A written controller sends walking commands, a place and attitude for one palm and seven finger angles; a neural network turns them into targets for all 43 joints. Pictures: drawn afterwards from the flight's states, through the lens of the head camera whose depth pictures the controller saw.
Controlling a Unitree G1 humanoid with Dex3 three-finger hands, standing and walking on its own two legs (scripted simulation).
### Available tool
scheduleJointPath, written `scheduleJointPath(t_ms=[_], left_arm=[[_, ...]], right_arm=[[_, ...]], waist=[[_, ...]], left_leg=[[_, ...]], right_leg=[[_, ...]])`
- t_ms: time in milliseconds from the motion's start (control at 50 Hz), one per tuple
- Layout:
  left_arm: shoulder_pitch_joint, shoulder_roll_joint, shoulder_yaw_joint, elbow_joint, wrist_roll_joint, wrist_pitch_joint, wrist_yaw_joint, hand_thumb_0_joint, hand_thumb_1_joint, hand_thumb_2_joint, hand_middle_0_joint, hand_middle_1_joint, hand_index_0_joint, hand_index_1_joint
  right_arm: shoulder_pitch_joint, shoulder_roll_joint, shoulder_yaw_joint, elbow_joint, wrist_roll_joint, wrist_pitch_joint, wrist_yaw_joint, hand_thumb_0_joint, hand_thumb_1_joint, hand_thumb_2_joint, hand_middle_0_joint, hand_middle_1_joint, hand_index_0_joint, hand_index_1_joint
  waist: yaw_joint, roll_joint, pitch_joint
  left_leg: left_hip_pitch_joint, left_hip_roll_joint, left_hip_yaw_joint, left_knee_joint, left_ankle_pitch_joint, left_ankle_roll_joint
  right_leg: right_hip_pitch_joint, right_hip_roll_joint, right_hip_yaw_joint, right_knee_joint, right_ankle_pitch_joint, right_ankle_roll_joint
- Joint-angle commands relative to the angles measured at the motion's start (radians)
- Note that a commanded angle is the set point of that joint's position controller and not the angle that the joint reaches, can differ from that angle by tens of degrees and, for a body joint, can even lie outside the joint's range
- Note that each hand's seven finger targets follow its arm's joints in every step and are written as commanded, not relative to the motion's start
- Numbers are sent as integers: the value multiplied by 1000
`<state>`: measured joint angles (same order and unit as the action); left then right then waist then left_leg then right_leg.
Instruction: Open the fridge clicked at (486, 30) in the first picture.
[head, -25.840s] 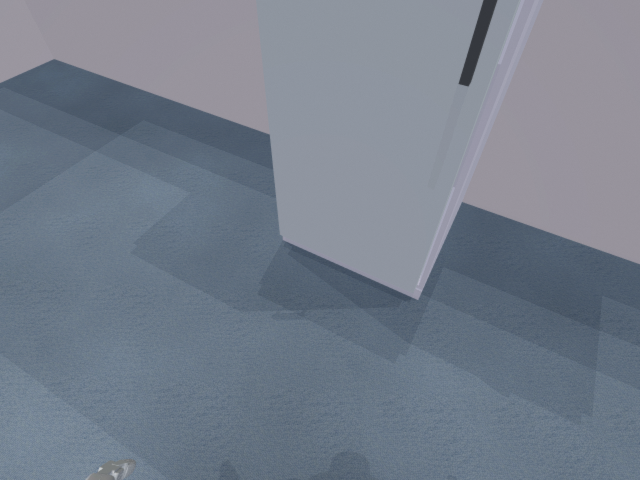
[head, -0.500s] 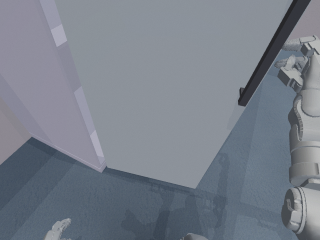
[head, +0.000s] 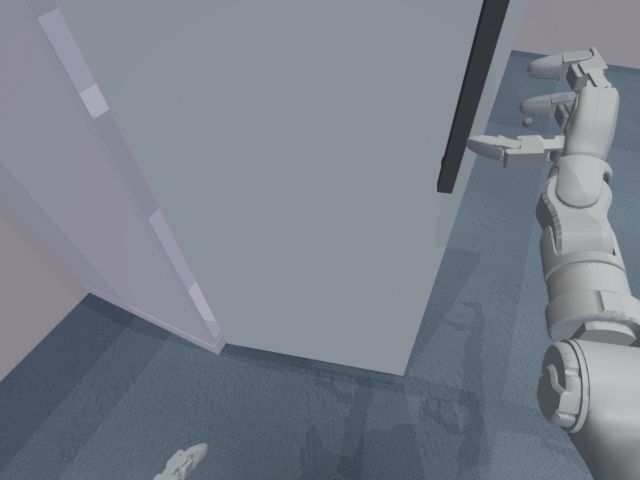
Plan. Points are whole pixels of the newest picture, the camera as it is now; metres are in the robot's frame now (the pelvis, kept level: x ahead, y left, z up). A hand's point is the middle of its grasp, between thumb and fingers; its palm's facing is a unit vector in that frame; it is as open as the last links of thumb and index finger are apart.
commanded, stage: loosen the grip on the handle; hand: right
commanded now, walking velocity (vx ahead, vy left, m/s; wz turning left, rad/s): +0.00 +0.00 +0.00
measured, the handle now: (468, 87) +0.49 -0.12 +0.25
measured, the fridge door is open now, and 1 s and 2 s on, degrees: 76 76 76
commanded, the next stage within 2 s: slip the hand off the handle in 0.20 s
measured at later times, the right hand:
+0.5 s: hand (553, 124) +0.49 -0.22 +0.21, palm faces +0.35 +0.92 -0.16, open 14.6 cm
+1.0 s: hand (621, 137) +0.47 -0.29 +0.20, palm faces +0.31 +0.94 -0.15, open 14.7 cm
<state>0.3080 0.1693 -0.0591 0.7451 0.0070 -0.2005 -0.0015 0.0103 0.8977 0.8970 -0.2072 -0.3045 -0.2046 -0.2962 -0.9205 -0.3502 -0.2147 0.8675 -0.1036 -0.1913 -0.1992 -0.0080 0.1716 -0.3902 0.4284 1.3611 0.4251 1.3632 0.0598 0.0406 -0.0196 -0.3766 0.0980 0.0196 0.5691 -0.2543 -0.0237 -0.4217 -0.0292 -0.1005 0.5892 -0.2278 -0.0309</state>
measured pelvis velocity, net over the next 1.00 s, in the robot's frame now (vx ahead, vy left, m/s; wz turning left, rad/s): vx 0.04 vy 0.04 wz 0.00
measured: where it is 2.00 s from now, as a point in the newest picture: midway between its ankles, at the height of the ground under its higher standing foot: outside the picture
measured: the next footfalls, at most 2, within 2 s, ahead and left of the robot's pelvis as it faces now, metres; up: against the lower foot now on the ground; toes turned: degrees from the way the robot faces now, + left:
none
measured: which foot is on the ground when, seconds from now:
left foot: down 0.00-1.00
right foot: down 0.00-1.00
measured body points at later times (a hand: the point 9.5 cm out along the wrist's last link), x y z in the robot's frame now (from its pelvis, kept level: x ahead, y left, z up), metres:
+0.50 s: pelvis +0.02 +0.04 +0.00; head +0.07 +0.03 +0.45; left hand +0.07 +0.33 -0.10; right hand +0.46 -0.27 +0.22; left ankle +0.03 +0.18 -0.73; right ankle +0.05 -0.10 -0.73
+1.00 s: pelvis +0.04 +0.04 -0.01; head +0.09 +0.02 +0.44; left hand +0.09 +0.31 -0.11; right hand +0.45 -0.34 +0.21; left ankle +0.03 +0.18 -0.73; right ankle +0.05 -0.10 -0.73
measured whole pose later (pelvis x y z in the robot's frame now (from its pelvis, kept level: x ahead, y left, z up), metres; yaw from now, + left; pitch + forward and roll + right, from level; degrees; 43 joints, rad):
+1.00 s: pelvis +0.04 +0.04 -0.01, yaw +0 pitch +10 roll +2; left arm 0.37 0.28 0.00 0.68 -0.01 -0.03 0.06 0.01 0.90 0.90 -0.21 -0.30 -0.20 -0.30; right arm -0.80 -0.69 -0.53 0.94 0.07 -0.34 0.27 -0.01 0.55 -0.20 0.26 1.15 0.25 1.15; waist 0.06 0.01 -0.06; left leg -0.48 0.03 0.05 0.62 -0.32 -0.03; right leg -0.54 -0.10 -0.06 0.68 -0.30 0.02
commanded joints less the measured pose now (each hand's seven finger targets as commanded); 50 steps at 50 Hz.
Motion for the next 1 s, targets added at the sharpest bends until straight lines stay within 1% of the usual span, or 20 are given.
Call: scheduleJointPath(t_ms=[0,20,80,240,260,280,300,340,360,400,440,460,520,580,660,740,820,860,900,980], left_arm=[[65,253,95,-62,9,-51,30,0,900,900,-200,-300,-200,-300],[61,251,84,-84,6,-39,30,0,900,900,-200,-300,-200,-300],[60,244,93,-96,1,-37,29,0,900,900,-200,-300,-200,-300],[85,244,124,-109,-7,-1,23,0,900,900,-200,-300,-200,-300],[87,250,129,-103,-8,5,22,0,900,900,-200,-300,-200,-300],[110,263,126,-70,-7,20,35,0,900,900,-200,-300,-200,-300],[113,261,121,-75,-10,31,38,0,900,900,-200,-300,-200,-300],[101,263,127,-92,-9,42,48,0,900,900,-200,-300,-200,-300],[96,260,130,-98,-10,46,48,0,900,900,-200,-300,-200,-300],[98,252,132,-104,-11,55,49,0,900,900,-200,-300,-200,-300],[105,252,133,-106,-16,64,51,0,900,900,-200,-300,-200,-300],[110,262,134,-102,-19,71,51,0,900,900,-200,-300,-200,-300],[104,268,132,-115,-31,91,57,0,900,900,-200,-300,-200,-300],[113,275,130,-118,-35,103,67,0,900,900,-200,-300,-200,-300],[120,275,127,-125,-30,109,71,0,900,900,-200,-300,-200,-300],[129,276,122,-126,-26,118,76,0,900,900,-200,-300,-200,-300],[138,286,117,-124,-28,133,79,0,900,900,-200,-300,-200,-300],[149,288,121,-130,-21,137,79,0,900,900,-200,-300,-200,-300],[142,269,122,-149,-19,139,74,0,900,900,-200,-300,-200,-300],[123,272,124,-178,-24,145,69,0,900,900,-200,-300,-200,-300]], right_arm=[[-506,-350,-132,-53,-29,-99,28,0,550,-200,317,1233,317,1233],[-496,-310,-88,-56,-8,-100,58,0,550,-200,303,1217,303,1217],[-501,-236,-61,-107,48,-138,117,0,550,-200,263,1167,263,1167],[-396,-266,-89,-314,84,-166,142,0,550,-200,250,1150,250,1150],[-389,-311,-125,-338,84,-162,139,0,550,-200,250,1150,250,1150],[-430,-414,-185,-207,66,-150,133,0,550,-200,250,1150,250,1150],[-435,-425,-187,-190,66,-145,138,0,550,-200,250,1150,250,1150],[-441,-510,-243,-256,68,-171,150,0,550,-200,250,1150,250,1150],[-444,-538,-260,-293,62,-187,160,0,550,-200,250,1150,250,1150],[-398,-525,-254,-314,72,-208,190,0,550,-200,250,1150,250,1150],[-344,-501,-241,-265,96,-209,230,0,550,-200,250,1150,250,1150],[-298,-536,-276,-220,107,-198,251,0,550,-200,250,1150,250,1150],[-292,-535,-260,-182,133,-162,314,0,550,-200,250,1150,250,1150],[-288,-581,-291,-134,157,-152,364,0,550,-200,250,1150,250,1150],[-351,-598,-289,-160,171,-184,405,0,550,-200,250,1150,250,1150],[-336,-596,-284,-111,184,-195,436,0,550,-200,250,1150,250,1150],[-373,-672,-315,-49,171,-176,458,0,550,-200,250,1150,250,1150],[-386,-738,-371,-89,171,-199,460,0,550,-200,250,1150,250,1150],[-332,-650,-326,-151,174,-224,471,0,550,-200,250,1150,250,1150],[-179,-594,-332,-234,227,-210,487,0,550,-200,250,1150,250,1150]], waist=[[19,-22,-268],[29,-3,-256],[11,-53,-308],[-13,-119,-378],[-20,-128,-390],[12,-69,-307],[12,-54,-271],[-11,-82,-354],[-17,-133,-423],[-16,-142,-458],[-5,-111,-405],[-12,-88,-389],[1,-87,-343],[7,-39,-321],[16,-82,-354],[22,-86,-335],[30,-87,-326],[10,-126,-414],[-9,-208,-457],[-39,-184,-450]], left_leg=[[-76,-89,26,-69,-13,43],[-58,-90,21,-80,-26,38],[-42,-92,26,-66,25,47],[19,-105,30,-53,169,45],[32,-109,26,-55,189,46],[12,-107,21,-68,164,37],[21,-105,15,-78,141,32],[93,-98,1,-73,178,34],[118,-101,-7,-59,228,36],[127,-106,-4,-46,289,36],[129,-105,-4,-48,325,30],[134,-104,-8,-49,335,26],[110,-99,-14,-63,306,17],[103,-95,-21,-62,307,10],[58,-102,-22,-49,293,11],[25,-103,-17,-38,274,13],[-5,-104,-16,-36,233,11],[26,-109,-18,-15,275,16],[7,-119,0,6,300,29],[7,-128,20,12,289,34]], right_leg=[[225,-46,181,-158,-139,41],[178,-34,161,-160,-152,34],[238,-37,152,-147,-68,38],[281,-21,91,-72,216,28],[282,-19,88,-70,240,30],[204,-16,77,-67,175,22],[149,-8,66,-72,122,17],[153,3,49,-63,139,8],[183,9,44,-53,183,8],[211,10,39,-37,237,8],[180,10,31,-27,241,0],[156,10,30,-28,226,0],[126,14,24,-30,163,-2],[96,12,27,-21,149,-5],[119,14,41,4,161,-7],[105,13,49,23,158,-7],[69,7,62,26,134,-2],[96,8,63,41,189,-4],[168,8,66,47,258,5],[200,-5,79,36,293,11]])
